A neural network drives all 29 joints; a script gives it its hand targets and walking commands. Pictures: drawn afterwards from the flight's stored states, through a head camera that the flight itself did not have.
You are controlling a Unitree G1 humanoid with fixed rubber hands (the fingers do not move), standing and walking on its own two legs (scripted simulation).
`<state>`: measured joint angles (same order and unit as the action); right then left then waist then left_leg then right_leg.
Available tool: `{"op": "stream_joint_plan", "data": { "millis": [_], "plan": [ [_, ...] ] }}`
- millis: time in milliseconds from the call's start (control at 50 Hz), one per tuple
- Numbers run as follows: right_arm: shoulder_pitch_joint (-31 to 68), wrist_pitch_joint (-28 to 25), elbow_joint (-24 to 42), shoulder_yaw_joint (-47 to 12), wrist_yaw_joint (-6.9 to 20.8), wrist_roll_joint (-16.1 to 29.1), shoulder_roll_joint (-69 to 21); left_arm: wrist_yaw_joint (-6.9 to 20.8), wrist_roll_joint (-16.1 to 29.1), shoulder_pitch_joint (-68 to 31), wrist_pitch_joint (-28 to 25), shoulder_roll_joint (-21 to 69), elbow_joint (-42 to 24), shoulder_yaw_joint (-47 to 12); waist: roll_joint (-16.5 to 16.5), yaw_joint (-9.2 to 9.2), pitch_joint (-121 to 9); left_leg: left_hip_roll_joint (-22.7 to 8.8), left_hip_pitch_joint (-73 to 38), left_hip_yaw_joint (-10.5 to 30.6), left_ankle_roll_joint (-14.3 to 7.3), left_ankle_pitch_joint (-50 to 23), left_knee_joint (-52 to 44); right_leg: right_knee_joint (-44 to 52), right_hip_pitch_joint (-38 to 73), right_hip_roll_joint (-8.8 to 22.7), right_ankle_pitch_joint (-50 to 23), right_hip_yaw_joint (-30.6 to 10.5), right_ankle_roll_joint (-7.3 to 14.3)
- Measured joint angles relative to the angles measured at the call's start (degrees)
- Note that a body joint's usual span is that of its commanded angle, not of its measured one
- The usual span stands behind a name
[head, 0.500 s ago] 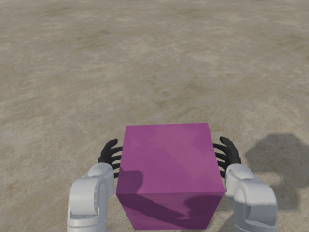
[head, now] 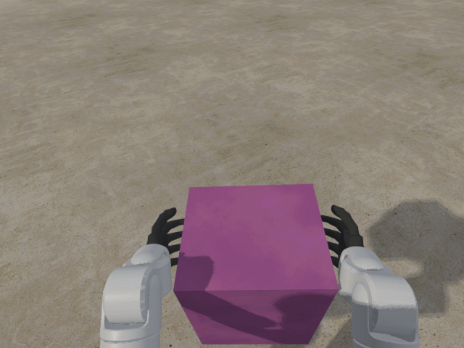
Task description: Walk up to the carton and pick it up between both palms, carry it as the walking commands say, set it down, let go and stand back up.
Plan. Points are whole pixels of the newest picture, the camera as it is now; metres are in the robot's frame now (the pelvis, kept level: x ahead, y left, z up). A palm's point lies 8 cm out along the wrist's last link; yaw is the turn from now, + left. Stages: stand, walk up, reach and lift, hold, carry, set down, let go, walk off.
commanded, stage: carry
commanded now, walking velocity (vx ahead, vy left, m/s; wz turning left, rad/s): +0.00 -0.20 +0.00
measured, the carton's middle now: (252, 271) +0.27 -0.01 +0.03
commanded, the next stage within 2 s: none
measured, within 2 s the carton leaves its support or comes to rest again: neither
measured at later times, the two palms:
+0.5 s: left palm (235, 295) +0.20 +0.02 +0.10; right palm (454, 300) +0.19 -0.27 +0.10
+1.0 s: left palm (328, 338) +0.14 -0.10 +0.10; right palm out of the picture +0.14 -0.38 +0.10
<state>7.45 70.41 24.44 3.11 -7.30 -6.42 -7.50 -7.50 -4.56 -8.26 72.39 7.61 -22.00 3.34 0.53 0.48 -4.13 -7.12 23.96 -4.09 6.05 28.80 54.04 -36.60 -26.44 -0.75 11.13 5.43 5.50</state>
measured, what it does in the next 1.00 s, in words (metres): steps to the right: left foot, then right foot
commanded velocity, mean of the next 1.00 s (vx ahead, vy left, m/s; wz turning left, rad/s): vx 0.00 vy -0.20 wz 0.00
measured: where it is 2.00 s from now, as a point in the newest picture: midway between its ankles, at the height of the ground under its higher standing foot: outside the picture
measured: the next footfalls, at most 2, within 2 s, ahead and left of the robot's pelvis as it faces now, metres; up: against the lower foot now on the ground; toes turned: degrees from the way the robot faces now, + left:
left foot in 0.12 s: +0.02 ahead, +0.12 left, +0.00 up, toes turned +8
right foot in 0.34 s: +0.07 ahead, -0.19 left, +0.00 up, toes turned -4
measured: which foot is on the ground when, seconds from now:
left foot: up 0.00-0.10, down 0.12-0.34, up 0.36-0.60, down 0.62-0.86, up 0.88-1.00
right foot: down 0.00-0.16, up 0.18-0.32, down 0.34-0.66, up 0.68-0.84, down 0.86-1.00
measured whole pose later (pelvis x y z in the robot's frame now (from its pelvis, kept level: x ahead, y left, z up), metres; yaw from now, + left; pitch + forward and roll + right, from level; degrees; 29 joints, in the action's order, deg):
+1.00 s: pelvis -0.11 -0.23 +0.00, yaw +0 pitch +1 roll +1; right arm 6.9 70.6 24.9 3.1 -7.2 -6.4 -7.5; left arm -7.6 -4.5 -8.0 72.4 7.6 -22.3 2.9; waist 0.0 0.5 -3.0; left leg -7.1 24.9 -4.2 5.6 28.7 56.3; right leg -37.0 -25.4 0.1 12.6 4.1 3.8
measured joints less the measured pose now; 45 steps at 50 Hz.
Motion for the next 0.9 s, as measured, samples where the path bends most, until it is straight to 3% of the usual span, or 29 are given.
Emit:
{"op": "stream_joint_plan", "data": {
  "millis": [60,120,140,180,200,240,280,340,400,460,540,600,640,660,700,740,800,840,880,900],
  "plan": [
    [0.0,-0.1,0.1,0.0,0.0,0.0,0.0,0.0,0.0,-0.3,0.0,0.0,0.0,0.0,-0.2,0.80,0.0,0.4,-0.2,0.0,-0.4,0.0,-1.4,2.0,-0.2,-1.3,-1.8,1.9,1.2],
    [-0.1,0.0,0.2,0.0,0.0,0.0,0.0,0.0,0.0,-0.1,0.0,0.0,0.0,0.0,0.0,0.64,-0.1,1.3,-2.9,-0.2,-1.5,-0.3,-11.2,4.3,-0.7,-2.9,-3.8,3.7,1.9],
    [-0.3,-0.1,0.1,-0.1,0.0,0.0,0.0,0.0,0.0,0.1,0.0,0.0,0.0,0.0,0.9,0.11,0.0,1.5,-3.7,-0.2,-2.1,-5.1,-14.6,5.1,-0.7,-3.2,-4.4,3.7,1.6],
    [-0.8,0.1,-0.1,-0.4,0.0,0.0,0.0,0.0,0.0,1.2,0.0,-0.1,-0.1,-0.3,1.9,-0.53,0.0,1.0,-3.9,-0.2,-2.8,-10.4,-16.2,3.4,-1.4,-3.2,-1.4,3.5,-3.9],
    [-0.8,0.3,-0.1,-0.4,0.0,0.0,0.0,0.0,0.0,1.4,0.0,-0.1,-0.2,-0.5,1.4,-0.78,0.1,0.3,-3.9,-0.1,-2.8,-10.9,-16.2,-1.9,-2.8,-3.2,1.8,3.0,-5.6],
    [-0.8,0.2,0.0,-0.4,0.0,0.0,0.0,0.0,0.0,1.3,0.0,-0.2,-0.2,-0.5,0.7,-1.22,0.0,-0.5,-3.8,-0.1,-2.7,-11.0,-16.3,-12.7,-5.2,-2.2,4.7,0.5,-7.1],
    [-0.7,0.1,0.1,-0.4,0.0,0.0,0.0,0.0,0.0,0.9,0.0,-0.2,-0.3,-0.4,0.6,-1.62,0.0,-0.8,-3.8,-0.2,-1.9,-11.3,-16.5,-13.6,-4.3,0.5,5.6,-1.8,-7.2],
    [-0.3,0.0,0.1,-0.3,-0.1,0.0,0.0,0.0,0.0,0.4,0.0,-0.2,-0.3,-0.2,0.5,-2.33,0.0,-1.5,-3.4,-0.2,-0.1,-11.3,-15.4,-3.7,0.6,3.2,4.2,-2.8,-6.3],
    [-0.4,0.4,0.1,-0.3,-0.1,0.0,0.0,0.0,0.0,0.8,0.0,-0.1,-0.3,-0.3,-0.2,-1.39,0.5,-1.2,-0.7,0.0,0.1,-2.3,-6.7,-3.1,0.4,2.1,2.8,-1.8,-3.2],
    [-0.4,0.5,0.2,-0.3,-0.1,0.0,0.0,0.1,0.0,0.7,0.0,-0.1,-0.3,-0.3,-0.3,-0.22,0.4,-0.1,1.5,0.0,0.1,-1.0,1.9,-0.7,0.6,0.9,1.1,-0.9,-1.3],
    [-0.4,0.3,0.6,-0.1,-0.2,0.0,0.0,0.1,0.0,0.1,0.0,-0.1,-0.3,-0.3,-0.6,1.11,0.4,0.2,1.6,0.1,0.0,0.1,2.5,1.4,0.4,-0.9,-0.8,1.6,0.4],
    [-0.4,0.3,0.7,-0.1,-0.2,0.0,0.1,0.1,0.0,0.2,-0.1,0.0,-0.3,-0.3,-0.4,1.07,0.4,0.9,-0.2,0.1,-0.8,0.2,-4.1,3.1,0.1,-2.2,-2.2,3.7,1.4],
    [-0.5,0.3,0.6,-0.2,-0.2,0.0,0.0,0.1,0.0,0.4,-0.1,-0.1,-0.3,-0.3,0.7,0.20,0.4,1.4,-3.2,-0.3,-2.6,-5.8,-13.6,4.3,0.0,-3.0,-3.1,4.3,0.9],
    [-0.8,0.3,0.4,-0.3,-0.1,0.0,0.0,0.1,0.0,0.9,-0.2,-0.1,-0.3,-0.4,1.5,-0.28,0.4,1.4,-3.3,-0.4,-3.3,-8.8,-14.6,4.3,-0.1,-3.0,-2.6,4.2,-1.5],
    [-0.8,0.4,0.3,-0.3,-0.1,0.0,0.0,0.1,0.0,1.3,-0.3,-0.1,-0.2,-0.6,1.3,-1.13,0.5,0.3,-3.3,-0.3,-3.6,-10.3,-15.2,-3.7,-2.5,-3.1,2.9,3.0,-4.9],
    [-0.8,0.1,0.3,-0.2,0.0,0.0,0.0,0.0,0.0,0.7,-0.2,-0.1,-0.3,-0.5,1.2,-1.80,0.5,-0.3,-3.3,-0.3,-3.5,-10.8,-16.0,-13.7,-4.9,-2.1,5.0,0.3,-6.5],
    [-0.6,-0.7,0.4,-0.1,0.1,0.0,0.0,-0.2,0.0,-0.4,-0.2,-0.2,-0.3,-0.3,1.1,-2.26,0.4,-0.6,-3.1,-0.4,-2.3,-11.6,-16.5,-13.8,-3.6,1.4,6.3,-2.3,-7.0],
    [-0.5,-0.8,0.4,-0.1,0.1,0.0,0.0,-0.2,0.0,-0.6,-0.2,-0.2,-0.3,-0.3,0.9,-2.43,0.4,-1.0,-3.1,-0.4,-1.2,-11.8,-16.4,-6.8,-0.4,3.4,6.8,-2.9,-7.0],
    [-0.5,-0.7,0.4,0.0,0.1,0.0,0.0,-0.2,0.0,-0.4,-0.3,-0.1,-0.3,-0.3,0.1,-2.52,0.8,-1.7,-2.7,-0.2,-0.5,-10.6,-15.3,-2.7,1.1,3.2,4.5,-2.8,-6.0],
    [-0.6,-0.4,0.4,0.0,0.1,0.0,0.0,-0.1,0.0,0.0,-0.3,0.0,-0.3,-0.3,-0.3,-2.07,1.1,-1.6,-2.1,-0.2,-0.4,-6.7,-12.7,-2.7,1.0,2.8,3.8,-2.6,-5.0]
  ]
}}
